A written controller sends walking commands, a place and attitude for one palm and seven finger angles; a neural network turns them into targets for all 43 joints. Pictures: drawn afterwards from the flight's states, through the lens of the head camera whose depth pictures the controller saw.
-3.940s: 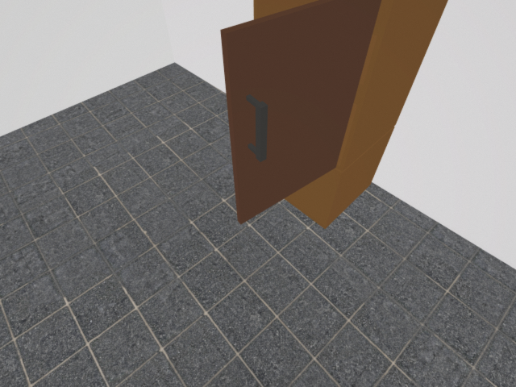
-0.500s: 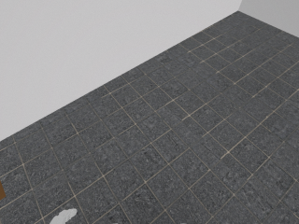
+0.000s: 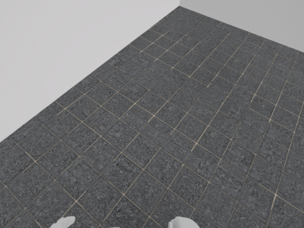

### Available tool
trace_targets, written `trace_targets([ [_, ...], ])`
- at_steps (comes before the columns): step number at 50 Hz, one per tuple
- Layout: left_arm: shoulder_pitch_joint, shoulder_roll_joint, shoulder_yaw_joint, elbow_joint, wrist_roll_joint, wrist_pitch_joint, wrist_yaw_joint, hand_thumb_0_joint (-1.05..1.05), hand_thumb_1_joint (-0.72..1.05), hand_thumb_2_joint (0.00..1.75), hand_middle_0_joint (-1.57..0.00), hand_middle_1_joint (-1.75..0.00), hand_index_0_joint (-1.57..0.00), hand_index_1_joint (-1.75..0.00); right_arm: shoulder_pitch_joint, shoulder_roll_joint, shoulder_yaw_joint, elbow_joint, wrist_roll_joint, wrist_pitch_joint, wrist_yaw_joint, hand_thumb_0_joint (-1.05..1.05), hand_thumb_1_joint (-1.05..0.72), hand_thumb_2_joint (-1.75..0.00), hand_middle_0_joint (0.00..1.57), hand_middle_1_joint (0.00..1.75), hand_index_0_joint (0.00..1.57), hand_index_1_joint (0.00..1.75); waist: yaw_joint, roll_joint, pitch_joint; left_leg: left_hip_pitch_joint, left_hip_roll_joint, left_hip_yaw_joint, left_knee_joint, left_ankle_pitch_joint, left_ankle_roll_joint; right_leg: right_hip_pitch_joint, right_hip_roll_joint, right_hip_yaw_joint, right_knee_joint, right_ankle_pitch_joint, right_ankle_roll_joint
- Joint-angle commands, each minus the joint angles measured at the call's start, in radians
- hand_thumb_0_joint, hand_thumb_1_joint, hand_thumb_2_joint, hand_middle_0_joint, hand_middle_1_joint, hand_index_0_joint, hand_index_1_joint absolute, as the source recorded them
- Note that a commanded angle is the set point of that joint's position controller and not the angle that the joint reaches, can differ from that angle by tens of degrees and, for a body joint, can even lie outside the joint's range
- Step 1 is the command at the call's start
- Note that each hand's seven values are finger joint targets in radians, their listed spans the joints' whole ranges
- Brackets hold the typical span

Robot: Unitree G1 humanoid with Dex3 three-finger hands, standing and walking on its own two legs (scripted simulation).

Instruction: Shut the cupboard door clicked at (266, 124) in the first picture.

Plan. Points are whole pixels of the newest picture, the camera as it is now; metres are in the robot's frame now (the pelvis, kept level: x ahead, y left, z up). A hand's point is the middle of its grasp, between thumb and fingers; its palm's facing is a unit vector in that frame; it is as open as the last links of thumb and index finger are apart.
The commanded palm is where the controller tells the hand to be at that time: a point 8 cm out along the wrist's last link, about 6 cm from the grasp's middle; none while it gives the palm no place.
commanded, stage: walk around to get in front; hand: left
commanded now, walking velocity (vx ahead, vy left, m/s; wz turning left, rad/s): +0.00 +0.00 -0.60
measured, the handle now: out of the picture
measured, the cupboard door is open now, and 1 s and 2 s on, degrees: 81 81 81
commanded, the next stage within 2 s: walk to a spot facing it in 1.46 s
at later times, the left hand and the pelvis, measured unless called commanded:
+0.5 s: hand (104, 221) +0.15 +0.15 -0.17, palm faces -0.24 -0.95 -0.20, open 7.4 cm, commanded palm none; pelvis +0.04 -0.03 +0.00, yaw -17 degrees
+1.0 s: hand (180, 142) +0.43 -0.09 -0.17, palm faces -0.62 -0.75 -0.22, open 7.4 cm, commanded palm none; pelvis +0.17 -0.14 -0.03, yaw -36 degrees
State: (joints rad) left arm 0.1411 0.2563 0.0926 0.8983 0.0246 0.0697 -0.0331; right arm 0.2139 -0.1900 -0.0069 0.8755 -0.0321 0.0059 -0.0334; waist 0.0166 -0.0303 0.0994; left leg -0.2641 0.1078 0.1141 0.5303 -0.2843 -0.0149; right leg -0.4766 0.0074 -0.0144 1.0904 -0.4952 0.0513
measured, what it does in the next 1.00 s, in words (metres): walks ahead, turning right: right foot, then left foot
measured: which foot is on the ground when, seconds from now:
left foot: down 0.00-0.16, up 0.18-0.52, down 0.54-0.96, up 0.98-1.00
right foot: up 0.00-0.16, down 0.18-0.54, up 0.56-0.94, down 0.96-1.00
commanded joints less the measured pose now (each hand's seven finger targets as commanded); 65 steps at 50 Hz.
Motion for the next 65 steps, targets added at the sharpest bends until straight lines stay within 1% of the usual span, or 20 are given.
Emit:
trace_targets([
  [1,-0.058,0.035,-0.004,-0.097,-0.006,-0.025,-0.012,0.0,0.9,0.9,-0.2,-0.3,-0.2,-0.3,0.082,-0.231,-0.076,-0.029,-0.002,-0.014,-0.009,0.0,-0.9,-0.9,0.2,0.3,0.2,0.3,-0.055,0.249,-0.152,0.18,0.227,-0.055,-0.12,0.588,0.119,0.022,-0.031,-0.061,-0.184,0.019,-0.001],
  [6,0.017,0.062,0.0,-0.082,-0.004,-0.038,-0.009,0.0,0.9,0.9,-0.2,-0.3,-0.2,-0.3,0.045,-0.259,-0.092,-0.03,0.004,-0.002,0.005,0.0,-0.9,-0.9,0.2,0.3,0.2,0.3,-0.014,0.224,-0.149,0.09,0.23,0.007,0.002,0.406,0.057,0.246,-0.005,-0.11,-0.541,0.207,-0.039],
  [7,0.09,0.114,0.011,-0.059,0.001,-0.045,-0.003,0.0,0.9,0.9,-0.2,-0.3,-0.2,-0.3,0.028,-0.243,-0.092,-0.042,0.013,0.0,0.009,0.0,-0.9,-0.9,0.2,0.3,0.2,0.3,0.025,0.112,-0.172,-0.023,0.19,0.041,0.132,0.276,0.006,0.406,-0.06,-0.034,-0.659,0.371,-0.07],
  [8,0.152,0.234,0.033,-0.045,0.011,-0.059,0.014,0.0,0.9,0.9,-0.2,-0.3,-0.2,-0.3,0.008,-0.152,-0.073,-0.084,0.023,0.003,0.016,0.0,-0.9,-0.9,0.2,0.3,0.2,0.3,0.055,-0.265,-0.191,-0.284,0.035,0.126,0.374,-0.2,-0.06,0.579,-0.331,0.334,-0.747,0.655,-0.17],
  [9,0.205,0.284,0.038,-0.029,-0.009,-0.056,0.028,0.0,0.9,0.9,-0.2,-0.3,-0.2,-0.3,-0.051,-0.163,-0.062,-0.109,0.024,0.016,0.007,0.0,-0.9,-0.9,0.2,0.3,0.2,0.3,0.101,-0.273,-0.187,-0.339,-0.009,-0.021,0.542,-0.404,-0.066,0.493,-0.442,0.432,-0.749,0.798,-0.278],
  [13,0.036,0.161,0.018,-0.068,-0.005,-0.055,0.046,0.0,0.9,0.9,-0.2,-0.3,-0.2,-0.3,-0.052,-0.154,-0.069,-0.057,0.016,0.024,0.012,0.0,-0.9,-0.9,0.2,0.3,0.2,0.3,0.004,-0.179,-0.14,-0.32,0.013,-0.111,0.61,-0.151,-0.073,0.353,-0.252,0.288,-0.754,0.517,-0.236],
  [21,0.104,0.19,0.029,-0.034,0.002,-0.08,0.022,0.0,0.9,0.9,-0.2,-0.3,-0.2,-0.3,-0.096,-0.132,-0.066,-0.078,0.014,-0.014,0.034,0.0,-0.9,-0.9,0.2,0.3,0.2,0.3,0.032,-0.118,-0.1,-0.228,-0.062,-0.063,0.248,-0.132,-0.064,0.331,-0.223,0.393,-0.82,0.118,-0.262],
  [24,0.058,0.18,0.032,-0.037,-0.001,-0.081,0.017,0.0,0.9,0.9,-0.2,-0.3,-0.2,-0.3,-0.003,-0.133,-0.064,-0.056,0.017,-0.036,0.028,0.0,-0.9,-0.9,0.2,0.3,0.2,0.3,-0.025,-0.111,-0.1,0.008,-0.092,-0.046,0.018,-0.051,-0.05,0.188,-0.175,0.385,-0.751,0.076,-0.224],
  [25,0.018,0.153,0.026,-0.048,-0.004,-0.079,0.012,0.0,0.9,0.9,-0.2,-0.3,-0.2,-0.3,0.087,-0.153,-0.069,-0.025,0.015,-0.045,0.019,0.0,-0.9,-0.9,0.2,0.3,0.2,0.3,-0.078,-0.048,-0.1,0.201,-0.074,-0.041,-0.099,-0.01,-0.043,0.037,-0.125,0.333,-0.679,0.024,-0.179],
  [27,-0.022,0.039,-0.002,-0.117,-0.015,-0.081,-0.004,0.0,0.9,0.9,-0.2,-0.3,-0.2,-0.3,0.29,-0.326,-0.097,0.013,-0.016,-0.057,-0.002,0.0,-0.9,-0.9,0.2,0.3,0.2,0.3,-0.156,0.391,-0.124,0.386,0.41,-0.632,-0.366,-0.411,0.131,-0.305,0.07,0.031,-0.127,-0.142,-0.064],
  [28,-0.079,0.081,0.004,-0.13,0.001,-0.089,-0.014,0.0,0.9,0.9,-0.2,-0.3,-0.2,-0.3,0.269,-0.315,-0.091,0.004,-0.008,-0.056,0.001,0.0,-0.9,-0.9,0.2,0.3,0.2,0.3,-0.147,0.217,-0.063,0.279,0.467,-0.665,-0.387,-0.416,0.189,-0.325,-0.038,0.088,-0.002,-0.076,-0.073],
  [31,-0.038,0.047,0.01,-0.072,0.015,-0.082,-0.036,0.0,0.9,0.9,-0.2,-0.3,-0.2,-0.3,0.136,-0.197,-0.056,-0.018,-0.004,-0.07,0.004,0.0,-0.9,-0.9,0.2,0.3,0.2,0.3,-0.053,0.179,-0.009,0.19,0.287,-0.299,-0.345,-0.048,0.104,-0.295,-0.092,0.039,0.133,0.156,-0.041],
  [34,-0.048,-0.002,-0.011,-0.061,0.009,-0.07,-0.043,0.0,0.9,0.9,-0.2,-0.3,-0.2,-0.3,0.204,-0.16,-0.045,0.026,0.001,-0.083,-0.003,0.0,-0.9,-0.9,0.2,0.3,0.2,0.3,-0.058,0.202,-0.067,0.294,0.214,-0.059,-0.261,0.399,0.075,-0.284,-0.082,-0.023,0.068,0.221,-0.03],
  [41,-0.194,-0.019,-0.027,-0.087,0.006,-0.063,-0.047,0.0,0.9,0.9,-0.2,-0.3,-0.2,-0.3,0.26,-0.167,-0.052,0.078,-0.008,-0.071,0.006,0.0,-0.9,-0.9,0.2,0.3,0.2,0.3,-0.084,0.203,-0.009,0.233,0.236,0.089,-0.256,0.403,0.084,-0.11,-0.061,-0.124,-0.316,0.265,-0.062],
  [45,0.009,0.036,-0.01,-0.028,0.006,-0.081,-0.032,0.0,0.9,0.9,-0.2,-0.3,-0.2,-0.3,0.209,-0.204,-0.058,0.079,0.0,-0.065,0.01,0.0,-0.9,-0.9,0.2,0.3,0.2,0.3,0.041,0.156,-0.109,0.162,0.22,0.157,0.059,0.746,0.051,0.285,0.029,-0.178,-0.455,0.228,-0.132],
  [46,0.207,0.102,0.012,0.031,0.007,-0.095,-0.022,0.0,0.9,0.9,-0.2,-0.3,-0.2,-0.3,0.162,-0.201,-0.055,0.061,0.012,-0.068,0.019,0.0,-0.9,-0.9,0.2,0.3,0.2,0.3,0.14,0.08,-0.207,-0.001,0.176,0.178,0.291,0.676,0.013,0.592,-0.003,-0.119,-0.513,0.259,-0.165],
  [47,0.353,0.23,0.046,0.065,0.007,-0.107,-0.004,0.0,0.9,0.9,-0.2,-0.3,-0.2,-0.3,0.159,-0.126,-0.041,0.022,0.037,-0.069,0.025,0.0,-0.9,-0.9,0.2,0.3,0.2,0.3,0.184,-0.19,-0.343,-0.331,0.022,0.171,0.657,-0.08,-0.04,0.872,-0.32,0.346,-0.624,0.261,-0.276],
  [48,0.358,0.284,0.049,0.067,-0.022,-0.101,0.013,0.0,0.9,0.9,-0.2,-0.3,-0.2,-0.3,0.071,-0.125,-0.045,-0.021,0.038,-0.068,0.021,0.0,-0.9,-0.9,0.2,0.3,0.2,0.3,0.173,-0.179,-0.309,-0.466,-0.019,0.008,0.859,-0.347,-0.038,0.792,-0.468,0.609,-0.779,0.379,-0.345],
  [54,0.025,0.099,-0.004,-0.006,-0.001,-0.125,0.031,0.0,0.9,0.9,-0.2,-0.3,-0.2,-0.3,0.168,-0.08,-0.053,0.08,0.0,-0.023,0.03,0.0,-0.9,-0.9,0.2,0.3,0.2,0.3,-0.06,-0.075,-0.111,-0.255,0.071,-0.076,0.595,-0.018,-0.053,0.201,-0.238,0.161,-0.873,0.286,-0.246],
  [65,0.192,0.098,-0.004,0.09,-0.007,-0.148,0.023,0.0,0.9,0.9,-0.2,-0.3,-0.2,-0.3,-0.132,-0.071,-0.054,-0.025,0.007,-0.062,0.053,0.0,-0.9,-0.9,0.2,0.3,0.2,0.3,0.019,-0.072,-0.055,-0.258,-0.019,-0.044,0.109,0.065,-0.036,0.425,-0.238,0.216,-0.822,0.503,-0.245],
])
